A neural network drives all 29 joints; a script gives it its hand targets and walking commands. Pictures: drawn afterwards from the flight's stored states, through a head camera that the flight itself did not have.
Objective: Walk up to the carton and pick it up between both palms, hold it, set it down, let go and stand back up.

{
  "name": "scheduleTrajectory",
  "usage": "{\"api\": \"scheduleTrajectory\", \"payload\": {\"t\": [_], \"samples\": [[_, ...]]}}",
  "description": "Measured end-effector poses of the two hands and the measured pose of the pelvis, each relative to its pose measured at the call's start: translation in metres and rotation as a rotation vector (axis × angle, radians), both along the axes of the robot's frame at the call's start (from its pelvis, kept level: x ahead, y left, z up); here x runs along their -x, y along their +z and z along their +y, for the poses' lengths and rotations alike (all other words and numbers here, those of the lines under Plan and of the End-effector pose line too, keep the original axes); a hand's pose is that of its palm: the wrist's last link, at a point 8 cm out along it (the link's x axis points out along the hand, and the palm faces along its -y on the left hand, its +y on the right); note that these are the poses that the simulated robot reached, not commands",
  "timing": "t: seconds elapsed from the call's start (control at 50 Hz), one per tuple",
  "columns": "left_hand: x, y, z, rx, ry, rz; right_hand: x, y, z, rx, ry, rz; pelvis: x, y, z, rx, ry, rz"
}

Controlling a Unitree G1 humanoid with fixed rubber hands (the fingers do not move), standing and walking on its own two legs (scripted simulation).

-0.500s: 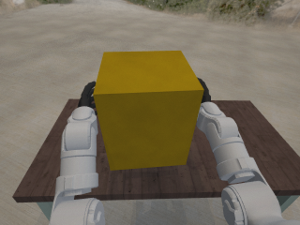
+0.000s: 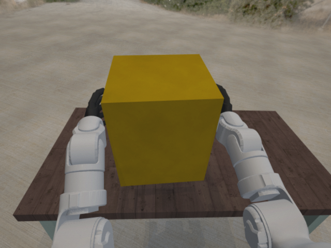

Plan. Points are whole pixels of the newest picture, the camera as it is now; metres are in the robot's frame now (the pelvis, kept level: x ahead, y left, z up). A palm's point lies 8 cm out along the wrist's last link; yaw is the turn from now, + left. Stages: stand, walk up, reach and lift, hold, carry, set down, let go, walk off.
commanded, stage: hold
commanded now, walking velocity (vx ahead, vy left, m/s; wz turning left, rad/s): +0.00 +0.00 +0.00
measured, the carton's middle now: (160, 119) +0.38 +0.01 +0.18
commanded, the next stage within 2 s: set down in 1.60 s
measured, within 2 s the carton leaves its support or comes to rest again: neither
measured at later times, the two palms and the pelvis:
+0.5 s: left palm (95, 120) +0.37 +0.16 +0.20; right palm (222, 115) +0.37 -0.15 +0.20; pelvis +0.00 +0.00 +0.00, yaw +0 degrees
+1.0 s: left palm (96, 121) +0.36 +0.15 +0.20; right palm (224, 116) +0.36 -0.15 +0.20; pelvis +0.00 +0.00 +0.00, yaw +0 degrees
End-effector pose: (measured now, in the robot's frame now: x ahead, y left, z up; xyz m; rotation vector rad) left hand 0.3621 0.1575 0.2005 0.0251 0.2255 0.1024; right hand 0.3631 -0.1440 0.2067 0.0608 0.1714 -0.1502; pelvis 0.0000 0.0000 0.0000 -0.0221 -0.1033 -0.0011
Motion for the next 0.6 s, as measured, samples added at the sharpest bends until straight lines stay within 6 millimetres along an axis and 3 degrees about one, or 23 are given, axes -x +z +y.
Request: {"api": "scheduleTrajectory", "payload": {"t": [0.6], "samples": [[-0.0036, -0.0016, -0.0019, 0.006, 0.002, 0.007, -0.0036, -0.0012, -0.0019, 0.005, 0.0, 0.006, -0.0039, 0.0003, 0.0007, -0.001, -0.008, -0.002]]}}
